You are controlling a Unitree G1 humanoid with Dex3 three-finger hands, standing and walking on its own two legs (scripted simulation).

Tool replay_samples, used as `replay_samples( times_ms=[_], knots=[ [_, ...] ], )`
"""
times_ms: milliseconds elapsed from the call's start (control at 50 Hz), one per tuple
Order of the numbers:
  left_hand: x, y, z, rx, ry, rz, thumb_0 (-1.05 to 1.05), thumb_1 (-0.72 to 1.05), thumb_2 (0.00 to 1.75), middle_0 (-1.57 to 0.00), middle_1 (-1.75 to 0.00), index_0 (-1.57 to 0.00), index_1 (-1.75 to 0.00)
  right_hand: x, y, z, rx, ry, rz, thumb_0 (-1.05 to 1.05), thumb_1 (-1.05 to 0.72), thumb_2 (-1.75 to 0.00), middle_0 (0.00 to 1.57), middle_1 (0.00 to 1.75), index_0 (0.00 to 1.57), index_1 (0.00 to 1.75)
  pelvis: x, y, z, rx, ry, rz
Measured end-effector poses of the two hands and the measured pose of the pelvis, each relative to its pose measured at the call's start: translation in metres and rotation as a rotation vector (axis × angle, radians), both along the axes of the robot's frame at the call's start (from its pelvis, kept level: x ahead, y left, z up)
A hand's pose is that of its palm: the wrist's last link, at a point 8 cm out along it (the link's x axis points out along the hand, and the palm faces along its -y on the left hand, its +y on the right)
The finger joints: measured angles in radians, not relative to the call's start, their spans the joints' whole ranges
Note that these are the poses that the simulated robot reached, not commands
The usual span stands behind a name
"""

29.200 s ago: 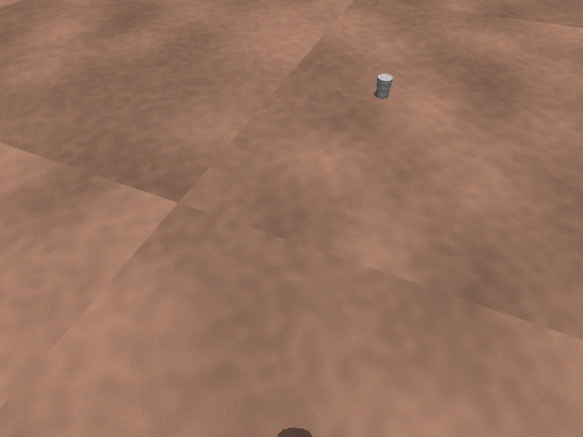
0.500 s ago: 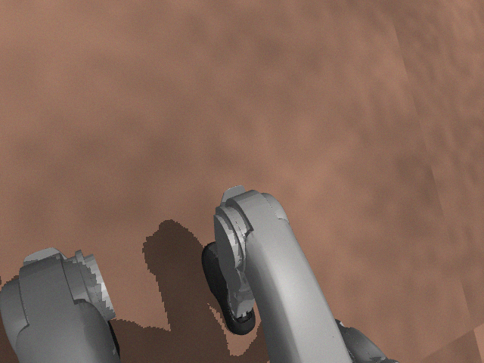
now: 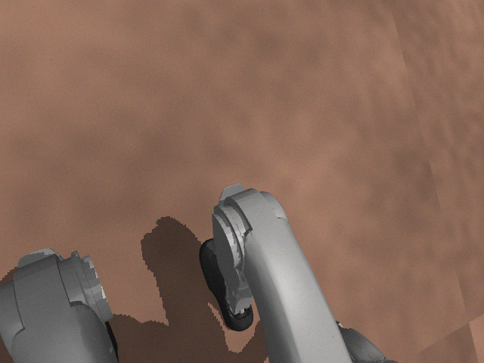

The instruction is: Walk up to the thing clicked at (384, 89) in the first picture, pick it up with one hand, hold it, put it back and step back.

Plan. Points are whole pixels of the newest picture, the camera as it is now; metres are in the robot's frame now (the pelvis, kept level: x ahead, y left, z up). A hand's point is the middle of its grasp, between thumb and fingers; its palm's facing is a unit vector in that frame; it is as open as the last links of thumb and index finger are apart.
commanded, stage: close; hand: left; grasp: from above
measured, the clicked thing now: out of the picture +0.49 +0.32 -0.25
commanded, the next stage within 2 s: settle in 1.54 s
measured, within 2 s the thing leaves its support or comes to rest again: neither
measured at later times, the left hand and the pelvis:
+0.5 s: hand out of the picture +0.48 +0.32 -0.20, palm faces -0.42 -0.12 -0.90, open 13.2 cm; pelvis +0.00 +0.00 +0.00, yaw +0 degrees
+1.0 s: hand out of the picture +0.48 +0.32 -0.20, palm faces -0.43 -0.11 -0.90, open 12.4 cm; pelvis +0.00 +0.00 +0.00, yaw +0 degrees
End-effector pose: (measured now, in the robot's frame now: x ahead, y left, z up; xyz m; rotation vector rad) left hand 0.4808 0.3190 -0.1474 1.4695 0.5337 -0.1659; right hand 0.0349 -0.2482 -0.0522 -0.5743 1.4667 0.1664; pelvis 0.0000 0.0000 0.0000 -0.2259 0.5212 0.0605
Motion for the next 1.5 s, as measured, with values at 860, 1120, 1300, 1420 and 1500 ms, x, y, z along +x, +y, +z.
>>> replay_samples(
  times_ms=[860, 1120, 1300, 1420, 1500],
  knots=[
    [0.002, 0.001, 0.004, -0.002, -0.003, -0.012, -0.01, -0.43, 1.04, -0.24, -1.19, -0.24, -1.16, -0.003, 0.005, 0.008, -0.03, -0.021, 0.026, 0.0, -0.92, -0.91, 0.2, 0.3, 0.2, 0.3, -0.004, 0.003, 0.001, -0.012, -0.013, 0.0],
    [0.003, 0.002, 0.004, -0.003, 0.008, -0.009, -0.01, -0.41, 1.06, -0.27, -1.23, -0.27, -1.19, -0.005, 0.004, 0.009, -0.015, -0.02, 0.03, 0.0, -0.93, -0.91, 0.2, 0.3, 0.2, 0.3, -0.005, 0.003, 0.002, -0.008, -0.013, 0.001],
    [0.003, 0.002, 0.005, -0.003, 0.017, -0.008, -0.01, -0.4, 1.01, -0.26, -1.21, -0.26, -1.18, -0.004, 0.001, 0.009, -0.019, -0.018, 0.031, 0.0, -0.92, -0.91, 0.2, 0.3, 0.2, 0.3, -0.004, 0.001, 0.003, -0.005, -0.013, 0.002],
    [0.004, 0.002, 0.005, -0.004, 0.021, -0.009, -0.01, -0.4, 1.01, -0.27, -1.21, -0.26, -1.18, -0.005, 0.0, 0.011, -0.025, -0.021, 0.032, 0.0, -0.92, -0.91, 0.2, 0.3, 0.2, 0.3, -0.005, 0.001, 0.003, -0.007, -0.014, 0.001],
    [0.004, 0.002, 0.005, -0.005, 0.021, -0.011, -0.01, -0.4, 1.01, -0.27, -1.22, -0.27, -1.18, -0.005, 0.0, 0.012, -0.028, -0.016, 0.035, 0.0, -0.92, -0.91, 0.2, 0.3, 0.2, 0.3, -0.005, 0.001, 0.004, -0.008, -0.014, 0.001]
  ],
)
